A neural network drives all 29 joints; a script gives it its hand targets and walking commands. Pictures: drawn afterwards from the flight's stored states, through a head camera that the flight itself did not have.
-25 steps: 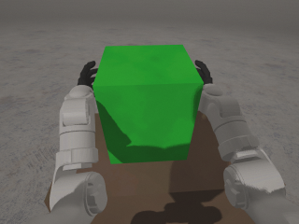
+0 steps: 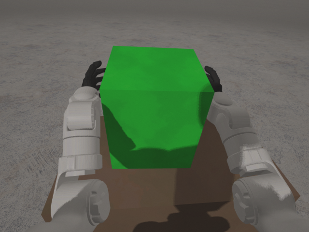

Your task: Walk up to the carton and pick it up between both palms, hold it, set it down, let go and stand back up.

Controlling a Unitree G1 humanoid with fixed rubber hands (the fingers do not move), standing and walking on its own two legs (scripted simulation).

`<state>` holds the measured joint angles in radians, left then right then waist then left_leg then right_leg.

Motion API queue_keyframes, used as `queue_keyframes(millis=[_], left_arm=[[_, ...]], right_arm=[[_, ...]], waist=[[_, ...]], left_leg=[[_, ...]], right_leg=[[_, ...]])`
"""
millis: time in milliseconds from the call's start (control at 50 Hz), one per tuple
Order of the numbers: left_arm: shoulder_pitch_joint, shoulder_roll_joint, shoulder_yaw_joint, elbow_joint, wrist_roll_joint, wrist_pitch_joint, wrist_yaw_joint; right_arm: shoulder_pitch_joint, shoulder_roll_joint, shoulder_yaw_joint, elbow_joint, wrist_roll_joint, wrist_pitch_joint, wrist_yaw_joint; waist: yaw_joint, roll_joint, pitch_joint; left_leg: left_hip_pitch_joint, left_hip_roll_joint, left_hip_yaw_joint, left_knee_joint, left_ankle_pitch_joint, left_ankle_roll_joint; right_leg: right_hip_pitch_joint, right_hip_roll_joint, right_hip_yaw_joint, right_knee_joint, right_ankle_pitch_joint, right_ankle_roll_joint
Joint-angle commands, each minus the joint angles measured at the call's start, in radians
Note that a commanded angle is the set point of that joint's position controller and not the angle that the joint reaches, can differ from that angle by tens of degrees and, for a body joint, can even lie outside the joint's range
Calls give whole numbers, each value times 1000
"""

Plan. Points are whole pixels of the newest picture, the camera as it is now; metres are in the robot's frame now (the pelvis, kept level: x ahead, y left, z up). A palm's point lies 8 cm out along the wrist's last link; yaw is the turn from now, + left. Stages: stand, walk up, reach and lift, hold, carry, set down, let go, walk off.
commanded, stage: hold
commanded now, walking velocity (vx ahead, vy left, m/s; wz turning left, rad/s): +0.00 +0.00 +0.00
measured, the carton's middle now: (152, 108) +0.38 +0.01 +0.20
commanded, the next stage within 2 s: set down in 1.56 s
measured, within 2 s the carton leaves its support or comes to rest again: neither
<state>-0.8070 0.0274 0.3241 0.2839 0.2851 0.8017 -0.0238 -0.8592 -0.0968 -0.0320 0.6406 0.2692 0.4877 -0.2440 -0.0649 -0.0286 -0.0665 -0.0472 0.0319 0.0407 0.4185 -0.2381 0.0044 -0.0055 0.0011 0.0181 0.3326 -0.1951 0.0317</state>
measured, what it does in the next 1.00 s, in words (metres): stands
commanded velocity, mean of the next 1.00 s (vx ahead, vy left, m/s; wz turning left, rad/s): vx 0.00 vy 0.00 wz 0.00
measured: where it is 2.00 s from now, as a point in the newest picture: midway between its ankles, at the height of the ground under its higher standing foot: outside the picture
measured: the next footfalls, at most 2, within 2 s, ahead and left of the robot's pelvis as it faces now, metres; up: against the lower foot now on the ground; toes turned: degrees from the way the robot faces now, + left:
none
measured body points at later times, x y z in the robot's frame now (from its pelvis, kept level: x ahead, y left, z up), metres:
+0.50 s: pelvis -0.03 +0.00 +0.00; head -0.12 +0.02 +0.44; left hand +0.34 +0.17 +0.26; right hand +0.35 -0.13 +0.27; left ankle +0.00 +0.11 -0.74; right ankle +0.00 -0.14 -0.74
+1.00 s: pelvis +0.00 +0.00 +0.00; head -0.09 +0.02 +0.44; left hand +0.38 +0.17 +0.26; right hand +0.38 -0.14 +0.25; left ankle +0.00 +0.11 -0.74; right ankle +0.00 -0.14 -0.74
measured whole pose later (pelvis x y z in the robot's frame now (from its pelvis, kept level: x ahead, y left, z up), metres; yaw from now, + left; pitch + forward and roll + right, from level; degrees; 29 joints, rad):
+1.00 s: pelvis +0.00 +0.00 +0.00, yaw +0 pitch -8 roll -1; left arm -0.83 0.03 0.35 0.35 0.29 0.77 -0.03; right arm -0.91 -0.10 -0.03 0.73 0.25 0.47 -0.23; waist -0.06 -0.03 -0.07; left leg -0.05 0.03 0.04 0.42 -0.23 0.00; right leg -0.01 0.00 0.02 0.33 -0.19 0.03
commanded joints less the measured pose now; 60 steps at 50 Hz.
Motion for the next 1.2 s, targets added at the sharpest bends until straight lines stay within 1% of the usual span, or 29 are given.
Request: queue_keyframes(millis=[0,20,60,100,120,140,160,200,340,400,460,580,620,660,680,740,760,800,820,840,880,920,940,980,1000,1020,1080,1100,1180], left_arm=[[-559,-544,-406,-166,-126,3,-157],[-545,-536,-387,-218,-115,5,-165],[-570,-521,-405,-226,-135,16,-169],[-617,-570,-453,-280,-139,14,-163],[-564,-552,-412,-211,-123,27,-162],[-547,-537,-393,-217,-109,39,-168],[-553,-529,-371,-169,-93,44,-179],[-618,-537,-394,-230,-108,32,-183],[-623,-545,-340,-66,-80,13,-176],[-768,-584,-400,-39,-141,-17,-170],[-751,-538,-328,41,-67,-19,-186],[-883,-621,-382,62,-159,-91,-165],[-852,-573,-321,105,-110,-89,-157],[-855,-577,-323,119,-106,-92,-155],[-841,-564,-295,138,-111,-98,-155],[-802,-547,-301,120,-112,-93,-157],[-859,-587,-328,107,-125,-102,-153],[-764,-580,-350,59,-122,-89,-160],[-813,-597,-377,35,-141,-87,-157],[-828,-595,-395,6,-171,-99,-151],[-791,-590,-365,2,-159,-91,-143],[-765,-593,-414,-55,-160,-83,-139],[-746,-572,-404,-58,-157,-76,-144],[-754,-603,-467,-144,-200,-80,-128],[-713,-601,-464,-189,-196,-74,-130],[-655,-592,-422,-131,-155,-46,-129],[-546,-563,-419,-169,-115,3,-160],[-499,-541,-382,-191,-108,11,-170],[-519,-537,-407,-265,-124,30,-182]], right_arm=[[-761,567,385,-436,209,-2,98],[-729,573,412,-456,222,7,90],[-758,549,391,-517,210,10,88],[-753,543,388,-497,227,15,95],[-816,551,395,-541,217,14,92],[-731,557,403,-504,218,31,94],[-745,524,367,-455,189,40,94],[-747,545,362,-428,186,33,103],[-850,575,325,-322,135,12,143],[-901,559,241,-261,78,-15,163],[-823,557,174,-76,49,1,177],[-930,612,167,-102,45,-59,197],[-927,609,158,-70,41,-64,199],[-894,598,155,-46,24,-65,199],[-917,612,160,-53,31,-69,200],[-885,617,210,-74,72,-61,187],[-931,610,189,-83,52,-74,187],[-911,612,228,-162,82,-78,165],[-853,601,220,-98,85,-59,166],[-941,629,241,-206,98,-79,164],[-899,646,287,-196,125,-63,153],[-846,623,296,-208,151,-60,138],[-850,626,330,-249,173,-53,132],[-894,613,340,-390,197,-58,123],[-829,615,372,-378,211,-45,115],[-829,594,381,-358,213,-23,113],[-720,555,361,-422,198,-10,91],[-686,550,395,-438,217,3,90],[-711,538,413,-598,235,11,84]], waist=[[-18,45,-328],[1,32,-335],[-25,25,-314],[-34,95,-331],[8,45,-315],[-7,33,-296],[-10,48,-235],[-13,57,-277],[34,40,-204],[-26,83,-219],[-21,81,-95],[-28,120,-241],[4,89,-172],[-9,94,-161],[4,47,-163],[17,30,-186],[2,63,-213],[0,36,-244],[-38,77,-219],[-18,54,-298],[2,39,-279],[-19,70,-328],[3,48,-340],[-21,78,-443],[-25,54,-442],[-2,65,-342],[-40,70,-292],[-3,42,-303],[-18,19,-347]], left_leg=[[105,-73,-21,-53,519,-58],[124,-72,-23,-46,550,-54],[110,-74,-27,-58,494,-50],[111,-69,-31,-62,529,-86],[85,-65,-30,-63,497,-52],[98,-71,-23,-67,502,-50],[86,-68,-16,-100,429,-57],[88,-64,-26,-99,418,-59],[-9,-67,-6,-162,209,-30],[-70,-33,-32,-204,58,-45],[-162,-37,-20,-252,-42,-30],[-180,-27,-42,-249,-72,-34],[-205,-32,-28,-236,-64,-18],[-187,-35,-31,-248,-101,-17],[-179,-36,-29,-241,-85,-3],[-138,-52,-17,-214,-4,-2],[-123,-45,-27,-209,-3,-14],[-84,-49,-20,-159,138,-28],[-71,-49,-27,-171,133,-50],[-60,-57,-25,-147,152,-40],[-7,-67,-13,-129,217,-33],[24,-67,-25,-94,333,-58],[36,-70,-24,-89,361,-55],[97,-65,-41,-40,500,-81],[114,-63,-37,-31,562,-80],[123,-65,-35,-38,545,-74],[116,-68,-28,-39,573,-82],[121,-62,-27,-47,597,-71],[143,-67,-30,-40,585,-64]], right_leg=[[160,95,-50,-51,390,20],[172,97,-51,-53,400,25],[149,90,-50,-55,390,23],[142,100,-54,-49,314,7],[138,96,-47,-60,306,9],[159,96,-50,-58,353,12],[123,91,-52,-69,255,6],[126,90,-53,-62,241,1],[98,89,-60,-78,67,-7],[79,91,-65,-57,1,-16],[98,87,-76,-54,-30,-16],[107,97,-65,-35,-5,-8],[92,88,-58,-44,-12,-8],[74,89,-71,-48,-46,0],[72,93,-65,-49,-38,1],[61,90,-64,-69,2,2],[58,87,-59,-59,-9,-2],[85,90,-51,-65,93,-4],[73,86,-51,-72,79,-14],[63,89,-52,-74,75,-8],[55,85,-45,-90,91,-7],[107,94,-45,-69,204,-7],[123,97,-44,-68,203,0],[114,101,-42,-53,287,7],[135,107,-53,-49,351,10],[98,101,-44,-62,321,12],[165,93,-47,-49,411,12],[196,99,-53,-43,417,18],[175,104,-54,-46,438,17]])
